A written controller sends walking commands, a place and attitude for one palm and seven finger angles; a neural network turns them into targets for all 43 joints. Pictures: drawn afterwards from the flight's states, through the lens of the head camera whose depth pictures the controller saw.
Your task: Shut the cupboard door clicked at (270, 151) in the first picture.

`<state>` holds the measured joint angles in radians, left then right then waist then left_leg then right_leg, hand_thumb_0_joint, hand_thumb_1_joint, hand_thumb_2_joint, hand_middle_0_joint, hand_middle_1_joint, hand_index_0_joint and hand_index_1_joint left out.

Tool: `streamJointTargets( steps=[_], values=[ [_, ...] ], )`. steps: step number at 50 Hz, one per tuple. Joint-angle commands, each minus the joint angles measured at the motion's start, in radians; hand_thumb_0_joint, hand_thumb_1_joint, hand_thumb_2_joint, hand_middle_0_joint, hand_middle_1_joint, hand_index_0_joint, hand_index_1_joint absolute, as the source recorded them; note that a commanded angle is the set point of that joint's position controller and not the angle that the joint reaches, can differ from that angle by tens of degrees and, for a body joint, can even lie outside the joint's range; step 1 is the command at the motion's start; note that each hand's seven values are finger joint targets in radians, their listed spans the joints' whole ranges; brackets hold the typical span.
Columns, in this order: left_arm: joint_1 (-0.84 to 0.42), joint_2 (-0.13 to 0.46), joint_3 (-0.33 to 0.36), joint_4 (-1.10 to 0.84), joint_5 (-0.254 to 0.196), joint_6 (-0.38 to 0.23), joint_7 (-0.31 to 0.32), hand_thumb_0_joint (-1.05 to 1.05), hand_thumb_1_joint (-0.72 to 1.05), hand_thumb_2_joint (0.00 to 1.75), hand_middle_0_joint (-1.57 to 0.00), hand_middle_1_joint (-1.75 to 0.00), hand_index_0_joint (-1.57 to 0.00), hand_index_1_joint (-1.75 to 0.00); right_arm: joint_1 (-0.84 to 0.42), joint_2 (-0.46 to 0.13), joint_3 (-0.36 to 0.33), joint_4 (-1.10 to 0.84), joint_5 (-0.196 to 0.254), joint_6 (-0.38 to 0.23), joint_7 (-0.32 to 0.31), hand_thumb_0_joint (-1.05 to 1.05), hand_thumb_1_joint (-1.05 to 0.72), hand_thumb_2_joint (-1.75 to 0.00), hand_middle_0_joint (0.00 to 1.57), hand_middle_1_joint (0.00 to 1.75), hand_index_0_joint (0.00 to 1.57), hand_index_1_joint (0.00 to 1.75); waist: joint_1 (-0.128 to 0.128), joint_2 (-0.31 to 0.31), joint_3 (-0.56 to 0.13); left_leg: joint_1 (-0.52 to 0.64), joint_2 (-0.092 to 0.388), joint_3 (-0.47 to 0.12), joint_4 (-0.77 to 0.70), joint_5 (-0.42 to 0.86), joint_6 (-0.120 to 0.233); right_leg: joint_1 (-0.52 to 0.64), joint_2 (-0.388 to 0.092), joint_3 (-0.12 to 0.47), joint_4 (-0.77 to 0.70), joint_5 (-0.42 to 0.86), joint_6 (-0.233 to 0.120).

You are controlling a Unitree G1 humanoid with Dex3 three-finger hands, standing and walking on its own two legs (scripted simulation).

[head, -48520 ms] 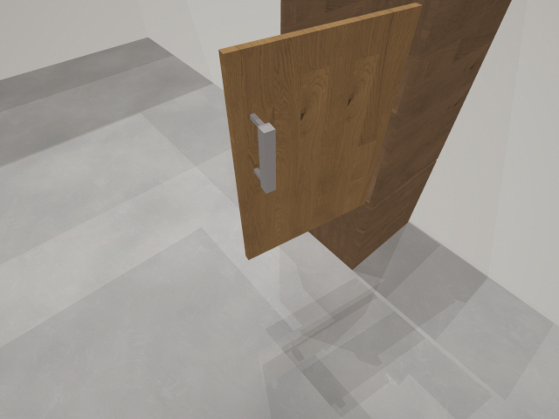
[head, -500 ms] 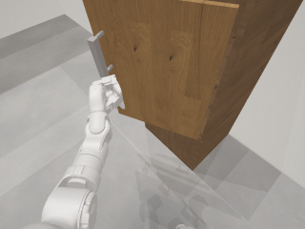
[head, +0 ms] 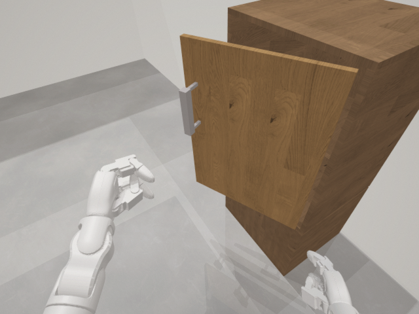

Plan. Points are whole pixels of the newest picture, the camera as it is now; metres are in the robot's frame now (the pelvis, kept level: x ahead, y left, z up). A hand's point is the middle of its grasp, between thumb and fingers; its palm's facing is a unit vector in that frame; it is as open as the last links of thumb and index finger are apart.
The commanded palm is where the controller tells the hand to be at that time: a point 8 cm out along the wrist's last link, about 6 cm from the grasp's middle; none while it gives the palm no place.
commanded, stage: draw the hand back to the body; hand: left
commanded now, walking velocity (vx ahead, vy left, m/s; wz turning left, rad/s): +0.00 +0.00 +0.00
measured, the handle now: (191, 109) +0.66 +0.11 +0.05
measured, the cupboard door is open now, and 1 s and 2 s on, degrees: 24 24 24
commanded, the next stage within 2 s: step back with the hand held close in 0.82 s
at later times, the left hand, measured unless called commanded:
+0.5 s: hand (22, 225) +0.20 +0.29 +0.16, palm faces +0.48 -0.76 -0.44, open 6.5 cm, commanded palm +0.15 +0.31 +0.18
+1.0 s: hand (26, 226) +0.19 +0.28 +0.16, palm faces +0.47 -0.78 -0.41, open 7.4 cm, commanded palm +0.14 +0.31 +0.18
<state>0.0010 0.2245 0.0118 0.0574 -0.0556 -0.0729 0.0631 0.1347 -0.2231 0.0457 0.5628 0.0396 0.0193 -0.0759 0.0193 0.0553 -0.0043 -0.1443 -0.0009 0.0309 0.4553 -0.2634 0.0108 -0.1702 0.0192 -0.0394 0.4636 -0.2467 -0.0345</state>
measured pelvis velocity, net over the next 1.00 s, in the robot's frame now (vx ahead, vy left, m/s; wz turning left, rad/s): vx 0.01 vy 0.01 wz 0.01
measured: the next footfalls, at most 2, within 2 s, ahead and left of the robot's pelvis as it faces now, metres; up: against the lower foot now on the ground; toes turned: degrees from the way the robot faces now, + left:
none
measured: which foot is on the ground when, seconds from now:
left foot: down 0.00-1.00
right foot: down 0.00-1.00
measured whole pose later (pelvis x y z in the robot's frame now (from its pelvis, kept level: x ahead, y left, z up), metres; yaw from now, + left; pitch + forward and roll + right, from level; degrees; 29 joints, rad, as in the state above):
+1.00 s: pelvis +0.01 +0.01 +0.00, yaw +1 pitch -3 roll -1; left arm 0.47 0.34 0.36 -0.36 -0.06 -0.10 0.11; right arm 0.21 -0.22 0.03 0.63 0.01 -0.08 -0.08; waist 0.05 0.08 -0.01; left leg -0.12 0.00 0.02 0.44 -0.27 0.02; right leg -0.12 0.02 -0.05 0.41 -0.23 -0.02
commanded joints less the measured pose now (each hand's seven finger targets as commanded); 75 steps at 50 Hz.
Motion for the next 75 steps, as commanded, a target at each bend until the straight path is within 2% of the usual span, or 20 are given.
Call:
streamJointTargets(
  steps=[1,4,22,23,25,34,41,47,48,49,50,51,54,58,62,64,65,73,74,75],
  values=[
    [-0.157,0.14,0.1,-0.386,0.001,-0.05,0.018,0.0,0.9,0.9,-0.78,-0.93,-0.78,-0.93,-0.074,-0.086,-0.028,-0.136,-0.015,-0.049,-0.003,0.0,-0.9,-0.9,0.2,0.3,0.2,0.3,-0.003,0.003,-0.16,0.074,0.007,-0.011,-0.098,0.227,0.015,0.1,-0.019,0.012,-0.096,0.221,0.017],
    [-0.036,0.164,0.138,-0.418,-0.001,-0.032,0.023,0.0,0.9,0.9,-0.69,-0.84,-0.69,-0.84,-0.081,-0.092,-0.027,-0.136,-0.023,-0.054,-0.002,0.0,-0.9,-0.9,0.2,0.3,0.2,0.3,0.007,-0.027,-0.109,0.06,0.007,-0.014,-0.106,0.246,0.014,0.106,-0.02,0.007,-0.11,0.235,0.02],
    [0.411,0.351,0.496,-0.641,-0.014,-0.067,0.07,0.0,0.9,0.9,-0.2,-0.3,-0.2,-0.3,-0.071,-0.093,-0.059,-0.105,-0.026,-0.128,-0.004,0.0,-0.9,-0.9,0.2,0.3,0.2,0.3,0.049,-0.008,-0.075,0.016,0.016,-0.015,-0.088,0.306,0.002,0.111,-0.026,-0.006,-0.098,0.232,0.028],
    [0.402,0.298,0.444,-0.622,-0.01,-0.066,0.065,0.0,0.9,0.9,-0.2,-0.3,-0.2,-0.3,-0.071,-0.093,-0.058,-0.098,-0.026,-0.132,-0.004,0.0,-0.9,-0.9,0.2,0.3,0.2,0.3,0.037,0.005,-0.048,0.017,0.016,-0.01,-0.091,0.284,0.003,0.084,-0.027,-0.004,-0.104,0.21,0.03],
    [0.358,0.28,0.411,-0.61,-0.005,-0.069,0.067,0.0,0.9,0.9,-0.2,-0.3,-0.2,-0.3,-0.067,-0.106,-0.062,-0.089,-0.025,-0.146,-0.006,0.0,-0.9,-0.9,0.2,0.3,0.2,0.3,0.026,-0.005,-0.005,0.008,0.018,-0.013,-0.101,0.233,0.005,0.051,-0.029,-0.004,-0.117,0.157,0.032],
    [0.347,0.339,0.459,-0.643,0.003,-0.086,0.083,0.0,0.9,0.9,-0.2,-0.3,-0.2,-0.3,-0.069,-0.108,-0.064,-0.076,-0.031,-0.176,-0.018,0.0,-0.9,-0.9,0.2,0.3,0.2,0.3,0.045,0.011,-0.057,0.009,0.008,-0.021,-0.105,0.201,0.007,0.091,-0.027,-0.002,-0.115,0.126,0.024],
    [0.369,0.311,0.452,-0.62,-0.004,-0.085,0.072,0.0,0.9,0.9,-0.2,-0.3,-0.2,-0.3,-0.073,-0.095,-0.059,-0.083,-0.029,-0.172,-0.013,0.0,-0.9,-0.9,0.2,0.3,0.2,0.3,0.04,0.021,-0.001,-0.012,0.015,-0.016,-0.116,0.18,0.0,0.074,-0.024,0.002,-0.127,0.106,0.024],
    [0.378,0.304,0.446,-0.627,-0.005,-0.085,0.069,0.0,0.9,0.9,-0.2,-0.3,-0.2,-0.3,-0.067,-0.098,-0.064,-0.087,-0.029,-0.172,-0.011,0.0,-0.9,-0.9,0.2,0.3,0.2,0.3,0.04,-0.001,-0.036,0.007,0.015,-0.012,-0.111,0.195,0.005,0.081,-0.023,0.002,-0.126,0.125,0.027],
    [0.298,0.413,0.549,-0.661,-0.007,-0.118,0.074,0.0,0.9,0.9,-0.2,-0.3,-0.2,-0.3,-0.057,-0.147,-0.08,-0.117,-0.022,-0.147,-0.008,0.0,-0.9,-0.9,0.2,0.3,0.2,0.3,0.001,0.002,-0.003,-0.081,0.039,-0.038,-0.06,0.105,0.03,0.012,-0.075,0.097,-0.157,0.139,0.018],
    [0.318,0.428,0.566,-0.625,-0.004,-0.13,0.075,0.0,0.9,0.9,-0.2,-0.3,-0.2,-0.3,-0.052,-0.134,-0.077,-0.104,-0.025,-0.136,-0.01,0.0,-0.9,-0.9,0.2,0.3,0.2,0.3,0.004,-0.02,-0.003,-0.094,0.031,-0.052,-0.034,0.076,0.029,-0.001,-0.112,0.119,-0.17,0.137,0.003],
    [0.399,0.338,0.486,-0.587,-0.004,-0.135,0.066,0.0,0.9,0.9,-0.2,-0.3,-0.2,-0.3,-0.054,-0.124,-0.077,-0.101,-0.026,-0.128,-0.01,0.0,-0.9,-0.9,0.2,0.3,0.2,0.3,-0.007,-0.064,-0.022,-0.082,0.029,-0.049,0.003,0.091,0.027,-0.037,-0.14,0.134,-0.169,0.137,-0.005],
    [0.428,0.324,0.472,-0.586,-0.005,-0.14,0.065,0.0,0.9,0.9,-0.2,-0.3,-0.2,-0.3,-0.049,-0.123,-0.08,-0.105,-0.025,-0.121,-0.006,0.0,-0.9,-0.9,0.2,0.3,0.2,0.3,-0.007,-0.075,-0.052,-0.07,0.03,-0.044,0.028,0.108,0.025,-0.047,-0.155,0.143,-0.161,0.152,-0.011],
    [0.456,0.356,0.494,-0.627,-0.007,-0.15,0.079,0.0,0.9,0.9,-0.2,-0.3,-0.2,-0.3,-0.044,-0.133,-0.091,-0.108,-0.023,-0.102,-0.01,0.0,-0.9,-0.9,0.2,0.3,0.2,0.3,-0.011,-0.03,-0.125,-0.074,0.043,-0.054,0.043,0.209,0.019,-0.016,-0.167,0.125,-0.087,0.274,-0.019],
    [0.491,0.383,0.524,-0.666,-0.01,-0.144,0.092,0.0,0.9,0.9,-0.2,-0.3,-0.2,-0.3,-0.042,-0.138,-0.097,-0.135,-0.018,-0.072,-0.021,0.0,-0.9,-0.9,0.2,0.3,0.2,0.3,-0.013,-0.039,-0.181,-0.091,0.072,-0.069,0.037,0.382,0.014,0.02,-0.136,0.09,0.019,0.422,0.003],
    [0.515,0.403,0.548,-0.696,-0.012,-0.141,0.101,0.0,0.9,0.9,-0.2,-0.3,-0.2,-0.3,-0.041,-0.14,-0.097,-0.158,-0.017,-0.053,-0.031,0.0,-0.9,-0.9,0.2,0.3,0.2,0.3,-0.009,-0.005,-0.195,-0.147,0.102,-0.096,0.012,0.438,0.018,0.043,-0.102,0.072,0.093,0.414,0.021],
    [0.527,0.422,0.572,-0.702,-0.009,-0.14,0.104,0.0,0.9,0.9,-0.2,-0.3,-0.2,-0.3,-0.044,-0.146,-0.101,-0.16,-0.021,-0.05,-0.033,0.0,-0.9,-0.9,0.2,0.3,0.2,0.3,-0.004,0.012,-0.192,-0.193,0.112,-0.106,-0.002,0.384,0.026,0.057,-0.093,0.074,0.104,0.383,0.027],
    [0.523,0.391,0.544,-0.703,-0.01,-0.141,0.101,0.0,0.9,0.9,-0.2,-0.3,-0.2,-0.3,-0.037,-0.142,-0.096,-0.165,-0.02,-0.049,-0.03,0.0,-0.9,-0.9,0.2,0.3,0.2,0.3,-0.01,0.014,-0.17,-0.232,0.118,-0.116,-0.016,0.337,0.028,0.056,-0.088,0.073,0.113,0.337,0.027],
    [0.478,0.37,0.548,-0.69,0.017,-0.176,0.108,0.0,0.9,0.9,-0.2,-0.3,-0.2,-0.3,-0.011,-0.155,-0.095,-0.17,-0.022,-0.078,-0.026,0.0,-0.9,-0.9,0.2,0.3,0.2,0.3,-0.02,0.029,-0.069,-0.593,0.148,-0.169,-0.123,-0.263,0.084,0.157,-0.053,0.096,0.188,0.141,0.04],
    [0.466,0.398,0.575,-0.696,0.026,-0.185,0.109,0.0,0.9,0.9,-0.2,-0.3,-0.2,-0.3,-0.016,-0.161,-0.097,-0.166,-0.025,-0.085,-0.027,0.0,-0.9,-0.9,0.2,0.3,0.2,0.3,-0.017,0.034,-0.069,-0.618,0.144,-0.171,-0.125,-0.314,0.087,0.17,-0.055,0.105,0.185,0.127,0.039],
    [0.455,0.367,0.545,-0.712,0.028,-0.192,0.109,0.0,0.9,0.9,-0.2,-0.3,-0.2,-0.3,-0.011,-0.152,-0.093,-0.17,-0.022,-0.091,-0.026,0.0,-0.9,-0.9,0.2,0.3,0.2,0.3,-0.023,0.035,-0.067,-0.628,0.139,-0.168,-0.117,-0.341,0.088,0.164,-0.058,0.107,0.19,0.117,0.038]
  ],
)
